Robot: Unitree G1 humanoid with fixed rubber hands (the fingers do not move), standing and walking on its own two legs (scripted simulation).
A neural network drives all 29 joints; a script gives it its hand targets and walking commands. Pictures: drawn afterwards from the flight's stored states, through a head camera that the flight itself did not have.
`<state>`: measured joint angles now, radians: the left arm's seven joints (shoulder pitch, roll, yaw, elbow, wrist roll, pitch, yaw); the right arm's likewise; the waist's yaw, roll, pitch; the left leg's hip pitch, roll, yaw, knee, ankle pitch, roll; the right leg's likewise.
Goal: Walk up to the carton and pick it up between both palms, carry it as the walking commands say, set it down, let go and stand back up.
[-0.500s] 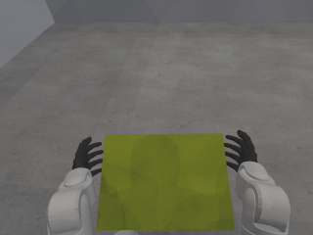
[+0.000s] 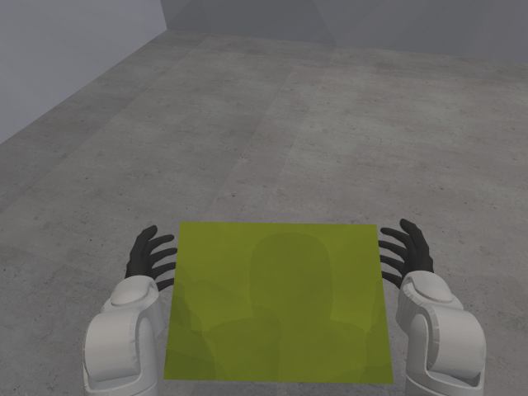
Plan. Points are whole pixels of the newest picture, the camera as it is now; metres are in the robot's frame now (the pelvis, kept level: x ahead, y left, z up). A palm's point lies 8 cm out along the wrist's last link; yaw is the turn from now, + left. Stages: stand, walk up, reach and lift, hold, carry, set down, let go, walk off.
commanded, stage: carry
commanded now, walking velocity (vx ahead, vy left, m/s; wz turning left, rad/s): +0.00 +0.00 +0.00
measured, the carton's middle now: (276, 298) +0.26 +0.00 +0.00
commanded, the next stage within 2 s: hold in 1.74 s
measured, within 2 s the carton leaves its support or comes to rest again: neither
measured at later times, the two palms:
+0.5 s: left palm (148, 285) +0.23 +0.16 +0.11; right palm (428, 277) +0.24 -0.19 +0.11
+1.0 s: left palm (159, 276) +0.24 +0.15 +0.11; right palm (432, 270) +0.25 -0.20 +0.11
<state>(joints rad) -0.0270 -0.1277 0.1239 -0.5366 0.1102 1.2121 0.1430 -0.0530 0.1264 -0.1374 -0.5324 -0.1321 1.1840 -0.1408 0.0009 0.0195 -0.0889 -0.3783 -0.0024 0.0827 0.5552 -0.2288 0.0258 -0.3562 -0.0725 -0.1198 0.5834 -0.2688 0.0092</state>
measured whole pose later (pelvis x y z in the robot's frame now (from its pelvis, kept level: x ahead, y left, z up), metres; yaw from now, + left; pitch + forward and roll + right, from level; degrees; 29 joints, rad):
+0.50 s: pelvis -0.01 -0.01 +0.01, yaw +0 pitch +3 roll +0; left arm -0.05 -0.13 0.12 -0.50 0.12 1.24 0.16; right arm -0.08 0.13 -0.16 -0.49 -0.12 1.21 -0.14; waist 0.00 0.01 -0.12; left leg -0.34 0.03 0.07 0.46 -0.17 0.00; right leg -0.31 -0.03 -0.14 0.48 -0.22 -0.03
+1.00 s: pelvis +0.00 -0.02 +0.01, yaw +0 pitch +3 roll +0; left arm -0.05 -0.13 0.12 -0.50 0.12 1.23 0.16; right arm -0.08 0.13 -0.16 -0.49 -0.12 1.20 -0.15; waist 0.00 0.02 -0.11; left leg -0.34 0.04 0.07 0.48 -0.20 -0.01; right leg -0.32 -0.02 -0.14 0.51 -0.25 -0.04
